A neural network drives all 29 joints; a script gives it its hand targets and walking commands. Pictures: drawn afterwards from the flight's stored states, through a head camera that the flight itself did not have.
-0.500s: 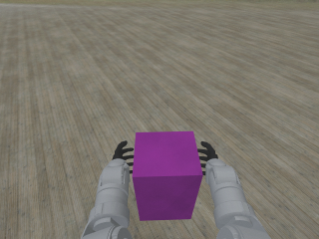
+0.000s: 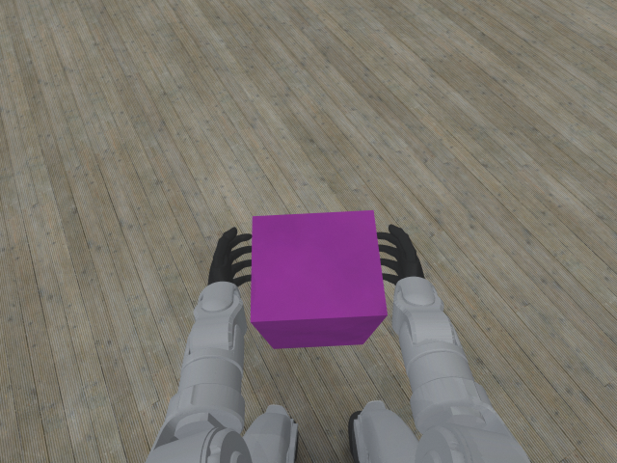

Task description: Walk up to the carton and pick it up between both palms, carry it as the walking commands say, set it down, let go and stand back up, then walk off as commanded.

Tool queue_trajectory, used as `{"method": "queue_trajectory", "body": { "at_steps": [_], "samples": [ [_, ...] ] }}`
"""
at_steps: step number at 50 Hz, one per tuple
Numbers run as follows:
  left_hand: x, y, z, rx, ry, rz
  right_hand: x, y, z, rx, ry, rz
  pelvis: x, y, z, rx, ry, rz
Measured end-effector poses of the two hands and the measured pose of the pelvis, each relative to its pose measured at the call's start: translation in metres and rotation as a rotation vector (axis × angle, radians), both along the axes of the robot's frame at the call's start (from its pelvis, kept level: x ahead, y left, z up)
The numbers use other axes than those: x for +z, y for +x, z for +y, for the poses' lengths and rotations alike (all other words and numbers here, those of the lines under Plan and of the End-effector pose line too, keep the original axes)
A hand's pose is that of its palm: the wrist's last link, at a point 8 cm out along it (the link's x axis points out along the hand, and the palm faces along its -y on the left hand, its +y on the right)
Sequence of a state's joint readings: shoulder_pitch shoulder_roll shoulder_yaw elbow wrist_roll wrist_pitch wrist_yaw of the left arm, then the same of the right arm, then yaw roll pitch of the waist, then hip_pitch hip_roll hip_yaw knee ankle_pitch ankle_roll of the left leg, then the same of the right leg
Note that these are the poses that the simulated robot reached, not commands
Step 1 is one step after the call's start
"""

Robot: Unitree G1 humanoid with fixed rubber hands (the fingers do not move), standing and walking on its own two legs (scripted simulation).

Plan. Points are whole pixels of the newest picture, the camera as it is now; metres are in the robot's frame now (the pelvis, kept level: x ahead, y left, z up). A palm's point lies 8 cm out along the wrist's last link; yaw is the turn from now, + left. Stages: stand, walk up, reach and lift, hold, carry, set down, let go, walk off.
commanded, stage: set down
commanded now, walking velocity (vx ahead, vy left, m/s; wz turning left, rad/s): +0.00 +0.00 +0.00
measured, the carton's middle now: (316, 290) +0.36 +0.02 -0.12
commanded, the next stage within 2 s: none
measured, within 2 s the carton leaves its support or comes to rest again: neither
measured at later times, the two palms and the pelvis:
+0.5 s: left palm (237, 285) +0.38 +0.15 -0.13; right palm (391, 284) +0.38 -0.10 -0.14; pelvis +0.01 +0.00 -0.07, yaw +1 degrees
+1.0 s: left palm (246, 289) +0.40 +0.15 -0.22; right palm (381, 287) +0.40 -0.10 -0.22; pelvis -0.01 +0.02 -0.14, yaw +1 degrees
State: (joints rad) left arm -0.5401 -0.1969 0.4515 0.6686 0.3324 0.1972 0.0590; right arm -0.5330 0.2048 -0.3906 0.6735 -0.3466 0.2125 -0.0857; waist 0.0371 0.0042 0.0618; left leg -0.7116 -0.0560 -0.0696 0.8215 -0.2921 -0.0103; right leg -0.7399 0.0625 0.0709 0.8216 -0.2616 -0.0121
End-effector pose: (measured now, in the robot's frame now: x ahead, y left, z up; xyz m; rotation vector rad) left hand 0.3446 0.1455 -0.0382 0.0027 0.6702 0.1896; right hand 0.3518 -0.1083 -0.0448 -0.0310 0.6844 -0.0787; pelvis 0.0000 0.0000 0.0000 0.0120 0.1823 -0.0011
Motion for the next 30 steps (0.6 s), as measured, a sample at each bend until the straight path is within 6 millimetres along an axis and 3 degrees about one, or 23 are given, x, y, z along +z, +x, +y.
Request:
{"method": "queue_trajectory", "body": {
  "at_steps": [12, 30],
  "samples": [
    [-0.05, 0.015, 0.007, 0.012, -0.013, -0.023, -0.05, 0.016, 0.007, -0.019, 0.021, -0.021, -0.031, 0.005, -0.004, 0.016, -0.011, 0.156],
    [-0.111, 0.04, 0.005, 0.003, -0.045, -0.024, -0.111, 0.032, 0.005, -0.057, 0.029, -0.021, -0.08, 0.009, 0.009, 0.018, -0.016, 0.306]
  ]
}}
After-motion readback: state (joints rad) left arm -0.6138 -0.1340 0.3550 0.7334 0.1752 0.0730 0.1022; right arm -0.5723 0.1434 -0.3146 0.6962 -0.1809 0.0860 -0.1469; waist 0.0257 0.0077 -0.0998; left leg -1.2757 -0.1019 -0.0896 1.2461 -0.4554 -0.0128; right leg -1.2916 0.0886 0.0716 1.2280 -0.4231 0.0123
